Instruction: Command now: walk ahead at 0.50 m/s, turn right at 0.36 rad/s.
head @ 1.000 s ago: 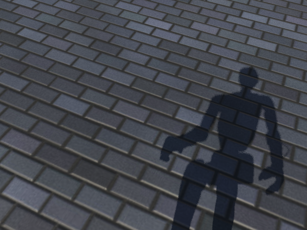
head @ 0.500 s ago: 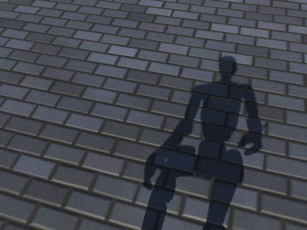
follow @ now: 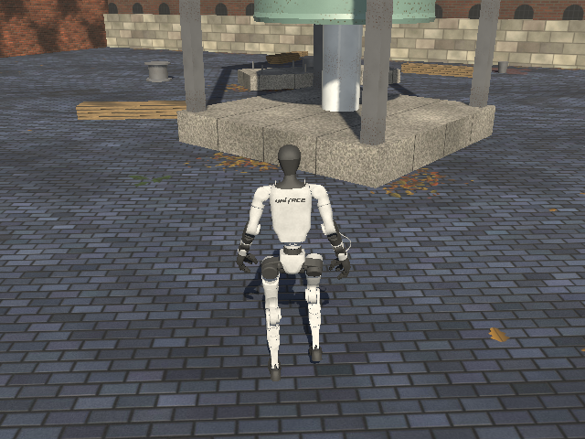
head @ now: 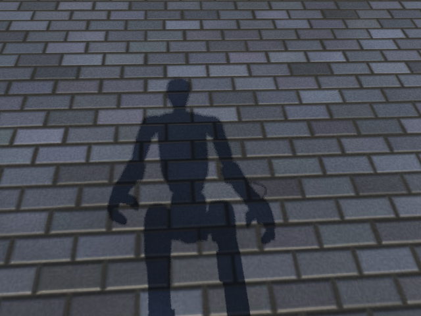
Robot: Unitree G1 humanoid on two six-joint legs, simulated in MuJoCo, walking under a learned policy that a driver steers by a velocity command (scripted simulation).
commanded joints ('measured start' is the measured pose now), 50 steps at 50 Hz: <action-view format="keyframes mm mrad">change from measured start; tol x32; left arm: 1 -42 -1 -14 -73 0 -12 -10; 50 49 5 -14 -6 -4 -15 61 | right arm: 1 0 -104 -23 -29 1 -19 9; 50 -45 -162 -70 -9 21 49 2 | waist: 1 20 148 24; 13 139 -240 -347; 50 56 91 -67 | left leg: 1 21 239 -139 -171 269 131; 11 27 199 -44 263 637 77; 13 -472 -19 -34 865 -355 26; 14 -530 23 -170 920 -293 42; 29 -520 95 -59 453 222 10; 37 -166 -80 50 269 -50 165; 40 458 363 -903 -21 -70 420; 50 -35 110 -291 25 874 213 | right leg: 1 -63 -21 10 -129 108 11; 11 518 40 -124 -579 79 -94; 13 947 -463 557 -729 -41 -239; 19 483 -243 56 -872 222 -106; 31 588 -243 -237 -897 443 -100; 36 716 -259 -310 -567 1017 -73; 38 518 -229 -323 -114 772 -36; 40 -94 53 -84 437 -290 44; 50 48 -55 -59 -4 -4 99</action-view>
